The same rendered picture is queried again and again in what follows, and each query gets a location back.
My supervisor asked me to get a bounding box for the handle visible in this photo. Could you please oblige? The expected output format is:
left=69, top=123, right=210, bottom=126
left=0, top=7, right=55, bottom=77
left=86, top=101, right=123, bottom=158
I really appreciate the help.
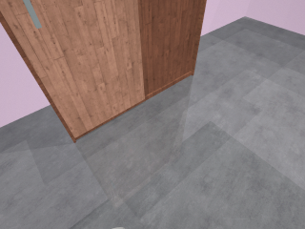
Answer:
left=23, top=0, right=42, bottom=29

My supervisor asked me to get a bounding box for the wardrobe door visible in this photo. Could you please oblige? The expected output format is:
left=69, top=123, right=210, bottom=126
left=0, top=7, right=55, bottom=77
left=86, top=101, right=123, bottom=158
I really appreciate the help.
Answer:
left=0, top=0, right=145, bottom=138
left=137, top=0, right=201, bottom=95

